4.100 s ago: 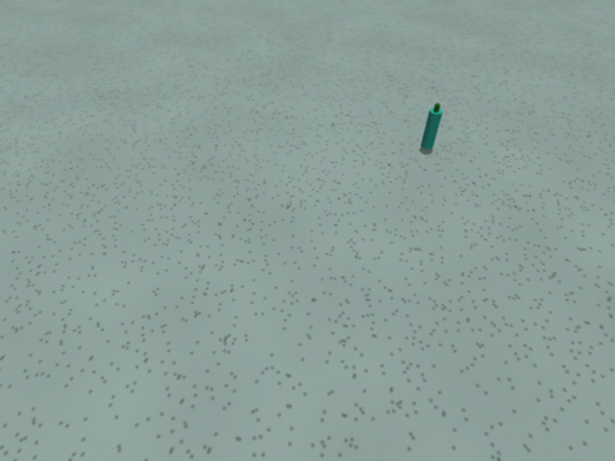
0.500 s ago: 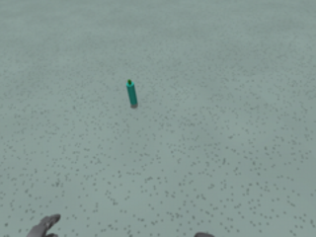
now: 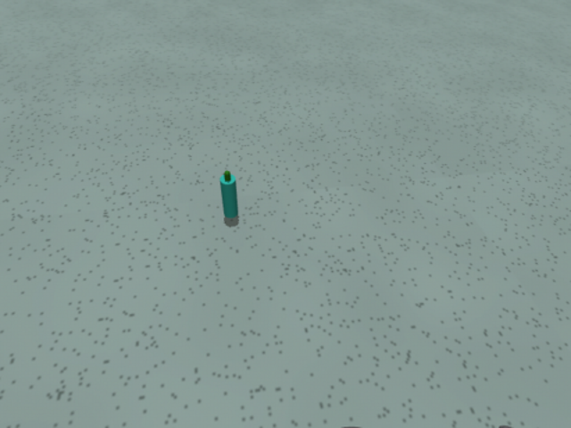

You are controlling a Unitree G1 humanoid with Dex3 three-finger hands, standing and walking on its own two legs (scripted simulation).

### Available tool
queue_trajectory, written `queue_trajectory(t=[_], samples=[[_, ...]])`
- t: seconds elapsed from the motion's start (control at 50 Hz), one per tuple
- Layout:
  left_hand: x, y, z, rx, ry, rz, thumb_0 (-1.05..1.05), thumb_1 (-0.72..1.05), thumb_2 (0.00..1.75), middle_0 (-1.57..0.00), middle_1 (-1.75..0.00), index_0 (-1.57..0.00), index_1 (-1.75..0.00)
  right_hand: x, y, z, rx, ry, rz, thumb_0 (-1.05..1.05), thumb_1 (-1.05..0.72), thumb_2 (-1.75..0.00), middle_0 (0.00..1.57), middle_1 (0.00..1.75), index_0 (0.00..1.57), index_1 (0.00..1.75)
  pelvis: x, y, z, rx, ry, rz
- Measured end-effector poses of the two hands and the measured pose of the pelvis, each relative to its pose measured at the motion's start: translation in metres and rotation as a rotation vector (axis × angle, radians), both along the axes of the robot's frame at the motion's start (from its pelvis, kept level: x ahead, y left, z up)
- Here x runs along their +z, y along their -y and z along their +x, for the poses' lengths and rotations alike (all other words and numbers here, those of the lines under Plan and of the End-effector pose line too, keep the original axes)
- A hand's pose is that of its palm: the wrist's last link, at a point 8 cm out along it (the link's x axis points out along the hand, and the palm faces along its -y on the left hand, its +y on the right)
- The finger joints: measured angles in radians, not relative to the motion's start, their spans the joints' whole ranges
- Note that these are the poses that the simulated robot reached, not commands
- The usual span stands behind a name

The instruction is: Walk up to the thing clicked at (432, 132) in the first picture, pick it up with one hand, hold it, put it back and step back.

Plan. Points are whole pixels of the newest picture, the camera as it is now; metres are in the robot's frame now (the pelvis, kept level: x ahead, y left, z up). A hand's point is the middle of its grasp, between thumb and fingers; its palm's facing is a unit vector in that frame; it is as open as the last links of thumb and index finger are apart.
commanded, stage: walk up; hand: left
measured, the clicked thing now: (229, 193) +1.14 +0.25 -0.63
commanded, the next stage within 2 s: none
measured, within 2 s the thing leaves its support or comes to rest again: neither
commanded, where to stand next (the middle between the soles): +0.77 -0.01 m, yaw +1 degrees
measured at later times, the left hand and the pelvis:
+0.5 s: hand (170, 306) +0.34 +0.22 -0.11, palm faces -0.03 -0.92 -0.38, open 7.4 cm; pelvis +0.23 -0.04 +0.00, yaw +0 degrees
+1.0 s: hand (161, 253) +0.47 +0.28 -0.14, palm faces -0.06 -0.94 -0.34, open 7.4 cm; pelvis +0.42 +0.00 +0.00, yaw +0 degrees
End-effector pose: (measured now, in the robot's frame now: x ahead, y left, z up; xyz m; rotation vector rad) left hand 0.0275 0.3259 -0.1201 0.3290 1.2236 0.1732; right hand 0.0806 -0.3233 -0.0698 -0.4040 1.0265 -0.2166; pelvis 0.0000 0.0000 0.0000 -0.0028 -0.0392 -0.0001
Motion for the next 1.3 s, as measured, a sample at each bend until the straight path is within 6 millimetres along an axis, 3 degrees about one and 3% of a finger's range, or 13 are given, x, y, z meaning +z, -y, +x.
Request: queue_trajectory(t=[0.12, 0.24, 0.32, 0.38, 0.44, 0.56, 0.68, 0.78, 0.84, 0.94, 1.1, 1.2, 1.3], samples=[[0.017, 0.000, 0.085, -0.052, 0.050, -0.015, 0.01, 0.90, 0.90, -0.21, -0.30, -0.20, -0.30, 0.004, -0.005, 0.016, -0.043, -0.063, 0.015, 0.01, -0.90, -0.90, 0.20, 0.30, 0.20, 0.30, 0.013, -0.004, 0.053, -0.015, 0.003, 0.010], [0.031, 0.013, 0.177, -0.090, 0.096, -0.002, 0.01, 0.90, 0.90, -0.21, -0.30, -0.20, -0.30, -0.014, 0.005, 0.039, -0.092, -0.144, 0.053, 0.01, -0.90, -0.90, 0.20, 0.30, 0.20, 0.30, 0.011, 0.005, 0.111, -0.015, 0.000, 0.023], [0.033, 0.029, 0.242, -0.107, 0.145, 0.027, 0.00, 0.90, 0.90, -0.21, -0.30, -0.20, -0.30, -0.037, 0.020, 0.068, -0.115, -0.185, 0.074, 0.01, -0.90, -0.90, 0.20, 0.30, 0.20, 0.30, -0.001, 0.021, 0.158, -0.011, -0.006, 0.031], [0.032, 0.042, 0.281, -0.101, 0.207, 0.052, 0.00, 0.90, 0.90, -0.21, -0.30, -0.20, -0.30, -0.054, 0.031, 0.102, -0.107, -0.210, 0.080, 0.01, -0.90, -0.90, 0.20, 0.30, 0.20, 0.30, -0.012, 0.033, 0.187, -0.005, -0.001, 0.012], [0.039, 0.054, 0.299, -0.083, 0.230, 0.045, 0.00, 0.90, 0.90, -0.21, -0.30, -0.20, -0.30, -0.055, 0.032, 0.144, -0.076, -0.202, 0.091, 0.01, -0.90, -0.90, 0.20, 0.30, 0.20, 0.30, -0.006, 0.036, 0.208, -0.002, 0.007, 0.013], [0.045, 0.055, 0.308, -0.048, 0.173, 0.041, 0.00, 0.90, 0.90, -0.21, -0.30, -0.21, -0.30, -0.039, 0.028, 0.230, -0.009, -0.122, 0.104, 0.01, -0.90, -0.90, 0.20, 0.30, 0.20, 0.30, 0.007, 0.034, 0.252, 0.005, -0.001, 0.001], [0.032, 0.030, 0.316, 0.007, 0.109, 0.033, 0.00, 0.90, 0.90, -0.21, -0.30, -0.21, -0.30, -0.026, 0.017, 0.301, 0.043, -0.104, 0.074, 0.01, -0.90, -0.90, 0.20, 0.30, 0.20, 0.30, 0.005, 0.022, 0.301, 0.020, -0.005, -0.016], [0.005, -0.001, 0.338, 0.037, 0.041, 0.031, 0.00, 0.90, 0.90, -0.21, -0.30, -0.21, -0.30, -0.022, 0.003, 0.356, 0.051, -0.046, 0.014, 0.01, -0.90, -0.90, 0.20, 0.30, 0.20, 0.30, -0.010, 0.000, 0.349, 0.024, -0.002, -0.003], [0.001, -0.007, 0.362, 0.029, 0.007, 0.030, 0.01, 0.90, 0.90, -0.21, -0.30, -0.20, -0.30, -0.016, -0.005, 0.373, 0.024, -0.013, 0.011, 0.01, -0.90, -0.90, 0.20, 0.30, 0.20, 0.30, -0.008, -0.006, 0.369, 0.021, 0.005, -0.002], [0.009, -0.004, 0.412, -0.006, 0.030, 0.009, 0.01, 0.90, 0.90, -0.21, -0.30, -0.20, -0.30, -0.007, -0.009, 0.384, -0.005, -0.042, 0.014, 0.01, -0.90, -0.90, 0.20, 0.30, 0.20, 0.30, 0.003, -0.006, 0.400, 0.006, 0.010, 0.012], [0.027, 0.015, 0.495, -0.057, 0.070, 0.027, 0.00, 0.90, 0.90, -0.21, -0.30, -0.20, -0.30, -0.027, 0.012, 0.405, -0.050, -0.119, 0.056, 0.01, -0.90, -0.90, 0.20, 0.30, 0.20, 0.30, 0.002, 0.009, 0.456, -0.004, 0.008, 0.025], [0.032, 0.027, 0.536, -0.042, 0.141, 0.084, 0.00, 0.90, 0.90, -0.21, -0.30, -0.20, -0.30, -0.053, 0.027, 0.442, -0.046, -0.163, 0.074, 0.01, -0.90, -0.90, 0.20, 0.30, 0.20, 0.30, -0.010, 0.027, 0.494, 0.005, 0.012, 0.009], [0.047, 0.034, 0.549, -0.003, 0.138, 0.086, 0.00, 0.90, 0.90, -0.21, -0.30, -0.20, -0.30, -0.049, 0.021, 0.497, 0.003, -0.150, 0.101, 0.01, -0.90, -0.90, 0.20, 0.30, 0.20, 0.30, 0.002, 0.027, 0.523, 0.017, 0.010, 0.005]])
